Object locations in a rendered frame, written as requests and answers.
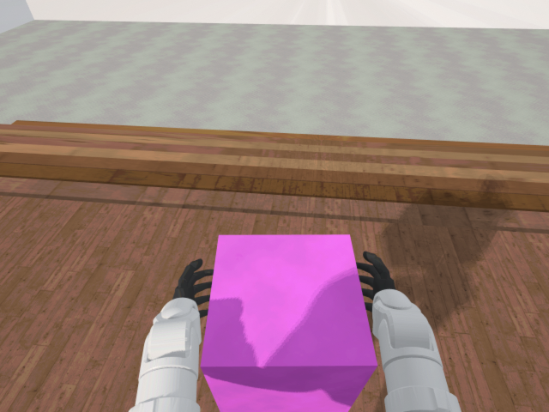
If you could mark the robot left hand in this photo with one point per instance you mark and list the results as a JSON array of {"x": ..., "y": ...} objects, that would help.
[{"x": 186, "y": 287}]

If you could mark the carton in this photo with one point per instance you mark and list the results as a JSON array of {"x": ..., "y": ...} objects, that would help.
[{"x": 287, "y": 329}]

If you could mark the robot left forearm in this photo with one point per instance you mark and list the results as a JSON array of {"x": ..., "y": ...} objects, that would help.
[{"x": 170, "y": 360}]

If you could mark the robot right forearm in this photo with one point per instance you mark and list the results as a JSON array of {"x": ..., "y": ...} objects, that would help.
[{"x": 411, "y": 362}]

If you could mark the robot right hand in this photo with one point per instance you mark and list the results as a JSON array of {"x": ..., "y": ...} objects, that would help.
[{"x": 381, "y": 276}]

